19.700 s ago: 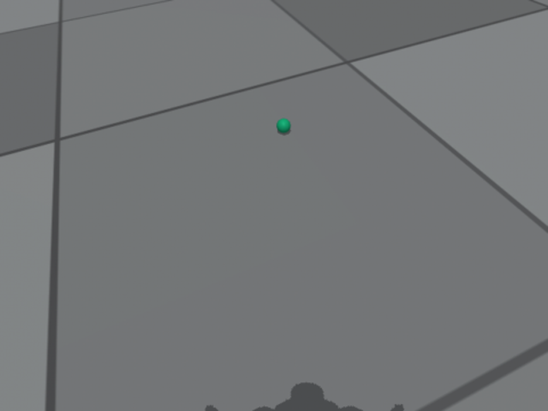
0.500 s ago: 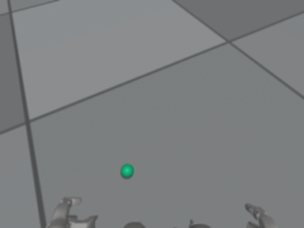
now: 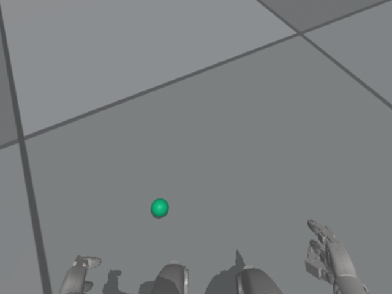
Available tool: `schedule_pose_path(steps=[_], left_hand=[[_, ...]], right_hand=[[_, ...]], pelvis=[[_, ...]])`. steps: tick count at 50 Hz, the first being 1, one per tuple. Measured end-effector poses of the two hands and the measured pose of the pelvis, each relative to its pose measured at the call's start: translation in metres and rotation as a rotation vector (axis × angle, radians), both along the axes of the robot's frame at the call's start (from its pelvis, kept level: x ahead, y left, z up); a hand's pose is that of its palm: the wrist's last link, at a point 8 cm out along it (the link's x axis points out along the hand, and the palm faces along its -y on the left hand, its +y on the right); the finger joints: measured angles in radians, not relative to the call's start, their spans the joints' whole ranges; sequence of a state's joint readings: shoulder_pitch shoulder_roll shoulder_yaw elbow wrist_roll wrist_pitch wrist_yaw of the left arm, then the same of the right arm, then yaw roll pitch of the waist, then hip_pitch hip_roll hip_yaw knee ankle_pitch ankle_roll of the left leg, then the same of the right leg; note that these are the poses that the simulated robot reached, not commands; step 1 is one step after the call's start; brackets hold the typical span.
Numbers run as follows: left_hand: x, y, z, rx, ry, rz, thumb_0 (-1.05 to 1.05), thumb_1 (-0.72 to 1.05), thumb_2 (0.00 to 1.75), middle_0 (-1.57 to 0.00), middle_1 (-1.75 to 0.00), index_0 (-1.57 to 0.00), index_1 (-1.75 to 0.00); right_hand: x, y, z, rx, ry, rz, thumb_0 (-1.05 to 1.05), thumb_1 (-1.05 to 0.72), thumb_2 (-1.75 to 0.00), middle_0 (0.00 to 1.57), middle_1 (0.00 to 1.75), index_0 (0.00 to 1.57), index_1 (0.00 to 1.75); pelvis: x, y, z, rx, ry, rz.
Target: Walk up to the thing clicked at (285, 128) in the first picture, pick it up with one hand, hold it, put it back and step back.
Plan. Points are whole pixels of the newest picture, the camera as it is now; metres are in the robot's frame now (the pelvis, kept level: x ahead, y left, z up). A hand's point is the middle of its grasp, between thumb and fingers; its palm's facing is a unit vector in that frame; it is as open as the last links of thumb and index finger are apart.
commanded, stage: rise first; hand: left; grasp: from above
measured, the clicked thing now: (159, 207) +0.47 +0.21 -0.65
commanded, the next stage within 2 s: none
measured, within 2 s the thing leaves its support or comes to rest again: neither
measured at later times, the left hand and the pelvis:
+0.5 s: hand (107, 285) +0.15 +0.27 -0.23, palm faces -0.34 -0.71 -0.62, open 14.2 cm; pelvis -0.04 +0.00 -0.08, yaw -1 degrees
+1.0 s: hand (131, 234) +0.30 +0.27 -0.40, palm faces -0.47 -0.21 -0.86, open 13.9 cm; pelvis -0.10 -0.01 -0.27, yaw -5 degrees
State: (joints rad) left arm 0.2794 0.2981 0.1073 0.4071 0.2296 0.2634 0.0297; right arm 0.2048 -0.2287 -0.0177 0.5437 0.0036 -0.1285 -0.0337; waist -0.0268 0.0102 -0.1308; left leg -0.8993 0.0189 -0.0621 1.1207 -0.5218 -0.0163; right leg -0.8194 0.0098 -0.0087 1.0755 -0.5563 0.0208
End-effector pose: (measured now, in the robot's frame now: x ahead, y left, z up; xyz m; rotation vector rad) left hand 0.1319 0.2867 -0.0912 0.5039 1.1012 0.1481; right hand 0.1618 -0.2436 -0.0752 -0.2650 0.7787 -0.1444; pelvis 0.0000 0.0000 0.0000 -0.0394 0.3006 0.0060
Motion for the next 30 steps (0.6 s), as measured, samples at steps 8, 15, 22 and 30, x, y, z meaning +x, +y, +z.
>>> schedule_pose_path(steps=[8, 15, 22, 30], left_hand=[[-0.003, -0.001, -0.010, 0.021, -0.008, -0.035, -0.01, -0.50, 0.95, -0.07, -1.06, -0.07, -1.06], [-0.010, -0.001, -0.021, 0.045, -0.001, -0.068, -0.01, -0.52, 0.96, -0.07, -1.05, -0.07, -1.05], [0.006, 0.009, -0.062, 0.133, -0.004, -0.195, -0.01, -0.54, 0.97, -0.08, -1.05, -0.08, -1.05], [0.070, 0.001, -0.125, 0.269, -0.132, -0.438, -0.01, -0.55, 0.99, -0.09, -1.05, -0.08, -1.05]], right_hand=[[-0.002, 0.004, -0.013, -0.001, -0.009, 0.007, 0.01, -0.89, -0.89, 0.20, 0.30, 0.20, 0.30], [-0.010, 0.006, -0.026, -0.001, -0.005, 0.005, 0.01, -0.89, -0.89, 0.20, 0.30, 0.20, 0.30], [-0.014, 0.000, -0.057, -0.023, -0.021, 0.037, 0.01, -0.91, -0.90, 0.20, 0.30, 0.20, 0.30], [-0.027, -0.019, -0.138, -0.041, 0.027, 0.041, 0.01, -0.91, -0.90, 0.20, 0.30, 0.20, 0.30]], pelvis=[[-0.005, 0.002, -0.015, -0.008, 0.031, 0.000], [-0.012, 0.003, -0.027, -0.013, 0.053, 0.000], [-0.027, 0.002, -0.059, -0.010, 0.115, -0.005], [-0.050, -0.002, -0.127, -0.004, 0.211, -0.019]])
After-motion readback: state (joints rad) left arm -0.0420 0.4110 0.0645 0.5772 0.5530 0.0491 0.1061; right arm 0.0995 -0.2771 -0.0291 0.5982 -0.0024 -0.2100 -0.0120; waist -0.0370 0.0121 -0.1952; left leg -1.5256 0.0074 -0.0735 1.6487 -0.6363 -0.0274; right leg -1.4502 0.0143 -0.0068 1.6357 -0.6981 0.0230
